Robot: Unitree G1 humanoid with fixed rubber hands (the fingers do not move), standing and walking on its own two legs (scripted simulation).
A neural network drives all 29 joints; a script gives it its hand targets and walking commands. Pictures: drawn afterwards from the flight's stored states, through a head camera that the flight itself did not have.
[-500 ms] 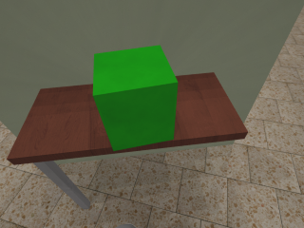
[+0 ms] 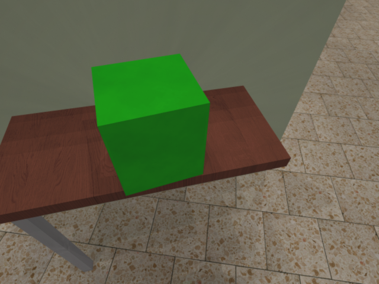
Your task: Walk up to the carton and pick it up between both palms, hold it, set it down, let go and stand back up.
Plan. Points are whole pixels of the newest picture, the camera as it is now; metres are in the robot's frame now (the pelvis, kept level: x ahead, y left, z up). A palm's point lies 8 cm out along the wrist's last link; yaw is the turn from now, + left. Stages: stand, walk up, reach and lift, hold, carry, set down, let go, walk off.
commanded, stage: stand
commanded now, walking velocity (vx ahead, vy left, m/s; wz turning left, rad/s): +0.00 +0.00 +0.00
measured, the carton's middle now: (152, 125) +0.48 +0.07 +0.07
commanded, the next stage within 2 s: none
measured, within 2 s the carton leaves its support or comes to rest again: neither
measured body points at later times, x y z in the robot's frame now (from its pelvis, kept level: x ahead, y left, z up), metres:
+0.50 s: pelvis +0.02 +0.02 -0.02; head +0.05 +0.05 +0.43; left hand +0.07 +0.29 -0.16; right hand +0.12 -0.24 -0.12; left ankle +0.05 +0.13 -0.72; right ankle +0.03 -0.12 -0.68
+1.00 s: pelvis +0.03 +0.00 -0.01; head +0.05 -0.02 +0.43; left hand +0.14 +0.25 -0.12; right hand +0.11 -0.27 -0.15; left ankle +0.04 +0.14 -0.69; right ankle +0.09 -0.12 -0.72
